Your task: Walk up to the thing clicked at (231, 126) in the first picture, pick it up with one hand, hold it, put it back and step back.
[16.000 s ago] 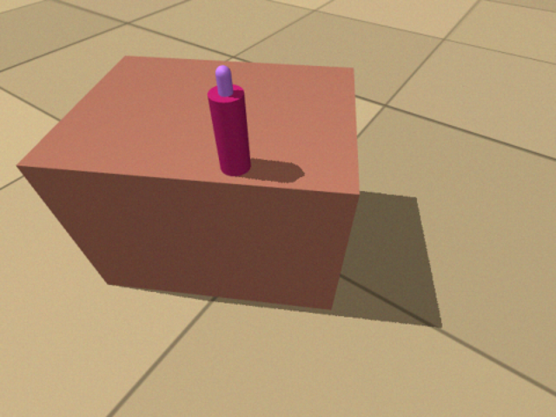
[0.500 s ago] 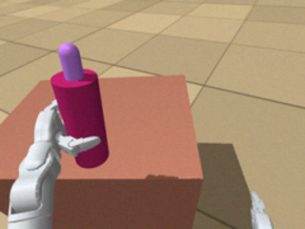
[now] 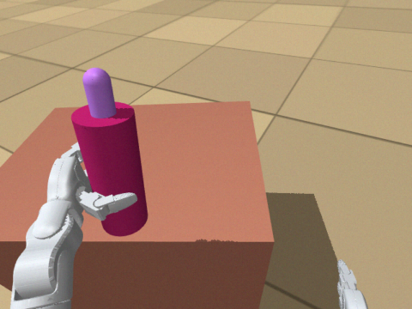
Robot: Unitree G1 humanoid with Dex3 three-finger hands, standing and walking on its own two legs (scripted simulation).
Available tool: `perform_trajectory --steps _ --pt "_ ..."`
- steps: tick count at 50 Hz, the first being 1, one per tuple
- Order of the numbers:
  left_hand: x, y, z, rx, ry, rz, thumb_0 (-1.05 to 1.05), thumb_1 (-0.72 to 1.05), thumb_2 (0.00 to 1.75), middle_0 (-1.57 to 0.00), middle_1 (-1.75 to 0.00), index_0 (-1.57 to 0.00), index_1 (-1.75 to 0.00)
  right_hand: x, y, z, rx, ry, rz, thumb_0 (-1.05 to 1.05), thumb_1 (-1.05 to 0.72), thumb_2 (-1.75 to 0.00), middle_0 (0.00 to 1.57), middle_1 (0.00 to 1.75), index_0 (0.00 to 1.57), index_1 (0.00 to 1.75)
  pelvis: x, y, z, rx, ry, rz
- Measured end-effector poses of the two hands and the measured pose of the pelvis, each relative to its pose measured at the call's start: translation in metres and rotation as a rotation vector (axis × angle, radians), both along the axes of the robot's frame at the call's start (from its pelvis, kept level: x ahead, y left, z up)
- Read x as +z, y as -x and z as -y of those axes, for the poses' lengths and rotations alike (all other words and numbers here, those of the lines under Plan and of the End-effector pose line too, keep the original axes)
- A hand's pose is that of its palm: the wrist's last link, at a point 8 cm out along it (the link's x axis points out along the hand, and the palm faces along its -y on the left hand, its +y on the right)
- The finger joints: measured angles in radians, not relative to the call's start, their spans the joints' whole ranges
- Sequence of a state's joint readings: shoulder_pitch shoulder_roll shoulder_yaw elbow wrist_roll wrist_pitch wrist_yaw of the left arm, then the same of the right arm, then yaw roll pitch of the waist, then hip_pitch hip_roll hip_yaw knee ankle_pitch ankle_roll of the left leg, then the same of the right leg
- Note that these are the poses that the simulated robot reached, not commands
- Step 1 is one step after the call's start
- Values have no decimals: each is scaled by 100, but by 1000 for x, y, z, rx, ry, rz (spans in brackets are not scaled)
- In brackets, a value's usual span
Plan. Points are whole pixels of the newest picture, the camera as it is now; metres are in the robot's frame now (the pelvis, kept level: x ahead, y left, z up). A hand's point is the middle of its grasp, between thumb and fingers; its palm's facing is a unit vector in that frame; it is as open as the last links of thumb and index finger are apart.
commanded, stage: hold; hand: left
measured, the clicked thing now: (113, 158) +0.31 +0.15 +0.22
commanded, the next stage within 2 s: crouch in 1.66 s
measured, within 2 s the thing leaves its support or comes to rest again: neither
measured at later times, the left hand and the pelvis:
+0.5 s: hand (111, 173) +0.31 +0.17 +0.19, palm faces +0.09 -1.00 -0.04, open 11.8 cm; pelvis +0.00 +0.00 +0.00, yaw +0 degrees
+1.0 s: hand (112, 176) +0.30 +0.16 +0.18, palm faces +0.09 -1.00 -0.04, open 11.8 cm; pelvis +0.00 +0.00 +0.00, yaw +0 degrees
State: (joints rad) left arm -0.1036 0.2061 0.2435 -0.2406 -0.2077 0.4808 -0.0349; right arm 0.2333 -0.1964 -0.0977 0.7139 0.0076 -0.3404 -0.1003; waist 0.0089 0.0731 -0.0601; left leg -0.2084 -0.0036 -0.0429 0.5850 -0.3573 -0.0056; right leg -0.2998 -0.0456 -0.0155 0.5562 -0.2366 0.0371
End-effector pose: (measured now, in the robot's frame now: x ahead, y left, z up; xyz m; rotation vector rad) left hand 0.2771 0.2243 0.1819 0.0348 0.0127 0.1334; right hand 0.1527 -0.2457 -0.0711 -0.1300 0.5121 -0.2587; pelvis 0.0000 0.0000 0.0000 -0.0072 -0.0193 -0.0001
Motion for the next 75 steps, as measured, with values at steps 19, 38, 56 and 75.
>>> perform_trajectory --steps 19,38,56,75 --pt "16 0 -7 4 -5 55 -2 -61 92 -69 -115 -65 -108 0 2 1 -14 7 9 -2 51 -6 5 5 5 5 1 2 -1 1 0 6" --pt "10 -4 0 0 5 33 -2 -61 93 -69 -116 -65 -109 4 5 6 -28 9 13 -2 52 -6 5 5 5 5 2 2 1 -8 -1 4" --pt "0 -4 6 -21 9 -12 -2 -61 93 -68 -117 -64 -110 6 -3 5 -18 9 28 -2 52 -6 5 5 5 5 2 3 2 -3 -4 6" --pt "16 -8 8 -36 8 21 -2 -61 93 -68 -117 -64 -110 -1 -2 3 -18 -7 12 -2 52 -6 5 5 5 5 2 3 0 -3 -3 9"
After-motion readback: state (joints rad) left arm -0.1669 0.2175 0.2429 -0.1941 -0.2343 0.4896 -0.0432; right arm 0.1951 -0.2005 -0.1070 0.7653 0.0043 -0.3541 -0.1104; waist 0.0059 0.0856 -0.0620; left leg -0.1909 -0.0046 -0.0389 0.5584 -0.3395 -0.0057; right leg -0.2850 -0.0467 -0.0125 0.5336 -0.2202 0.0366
